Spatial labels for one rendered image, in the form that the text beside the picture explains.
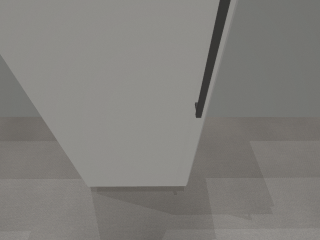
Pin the fridge door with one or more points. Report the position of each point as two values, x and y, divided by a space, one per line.
116 81

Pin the handle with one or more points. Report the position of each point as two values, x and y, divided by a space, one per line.
220 20

